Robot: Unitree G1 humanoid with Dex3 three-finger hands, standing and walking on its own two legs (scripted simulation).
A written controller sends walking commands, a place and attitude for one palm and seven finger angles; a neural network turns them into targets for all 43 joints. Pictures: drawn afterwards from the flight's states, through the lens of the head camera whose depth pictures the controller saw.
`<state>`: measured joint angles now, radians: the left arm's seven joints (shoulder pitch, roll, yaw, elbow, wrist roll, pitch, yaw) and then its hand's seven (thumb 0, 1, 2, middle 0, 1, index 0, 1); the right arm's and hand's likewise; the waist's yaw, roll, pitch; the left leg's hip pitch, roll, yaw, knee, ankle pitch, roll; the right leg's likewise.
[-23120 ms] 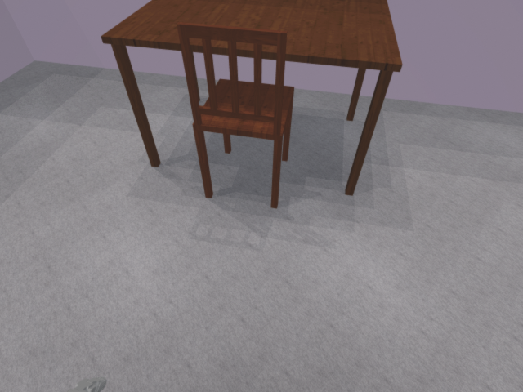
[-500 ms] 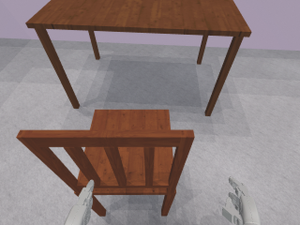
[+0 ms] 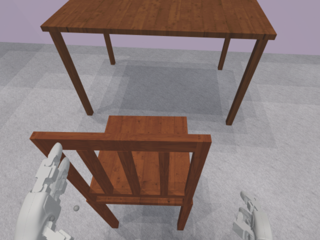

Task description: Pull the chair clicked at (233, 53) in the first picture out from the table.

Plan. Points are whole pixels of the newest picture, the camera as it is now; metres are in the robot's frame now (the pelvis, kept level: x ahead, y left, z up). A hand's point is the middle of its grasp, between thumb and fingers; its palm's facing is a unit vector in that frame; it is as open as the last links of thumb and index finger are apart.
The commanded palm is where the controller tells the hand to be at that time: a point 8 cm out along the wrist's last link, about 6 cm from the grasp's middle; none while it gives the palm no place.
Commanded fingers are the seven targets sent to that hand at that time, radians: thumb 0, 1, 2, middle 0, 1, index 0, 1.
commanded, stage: draw the hand back to the body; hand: left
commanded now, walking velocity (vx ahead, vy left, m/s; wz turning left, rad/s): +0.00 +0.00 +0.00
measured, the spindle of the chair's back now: (131, 173) +0.30 +0.11 -0.03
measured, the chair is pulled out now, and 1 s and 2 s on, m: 0.60 0.60 0.60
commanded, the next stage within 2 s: step back with the hand held close in 1.06 s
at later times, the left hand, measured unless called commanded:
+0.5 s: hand (24, 174) +0.20 +0.24 +0.18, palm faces +0.42 -0.80 -0.43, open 12.0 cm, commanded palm +0.15 +0.28 +0.21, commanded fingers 0.00 0.61 0.76 -0.16 -0.24 -0.16 -0.24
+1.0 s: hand (18, 152) +0.22 +0.25 +0.21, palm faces +0.43 -0.78 -0.45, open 7.5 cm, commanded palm +0.17 +0.29 +0.24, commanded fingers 0.00 0.90 0.90 -0.20 -0.30 -0.20 -0.30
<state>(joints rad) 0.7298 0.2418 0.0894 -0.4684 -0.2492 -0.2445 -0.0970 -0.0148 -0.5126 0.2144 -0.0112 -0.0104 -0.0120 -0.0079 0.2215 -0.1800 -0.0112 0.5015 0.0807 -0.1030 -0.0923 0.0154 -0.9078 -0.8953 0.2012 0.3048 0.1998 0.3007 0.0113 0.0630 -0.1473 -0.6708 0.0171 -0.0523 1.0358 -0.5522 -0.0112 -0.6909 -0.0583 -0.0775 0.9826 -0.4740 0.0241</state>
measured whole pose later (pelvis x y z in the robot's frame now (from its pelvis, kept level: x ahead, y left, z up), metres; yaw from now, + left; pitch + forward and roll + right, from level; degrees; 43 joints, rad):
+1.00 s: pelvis +0.03 -0.01 +0.06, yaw -1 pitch -2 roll -1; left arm 0.52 0.35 0.31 -0.43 -0.06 -0.02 0.15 0.01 0.88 0.89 -0.21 -0.30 -0.21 -0.30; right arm 0.17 -0.24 -0.02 0.67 0.03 -0.10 -0.10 0.01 -0.91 -0.90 0.20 0.30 0.20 0.30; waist 0.06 0.08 0.01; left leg -0.10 0.04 -0.03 0.48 -0.34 -0.03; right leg -0.14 -0.03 -0.08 0.47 -0.29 0.01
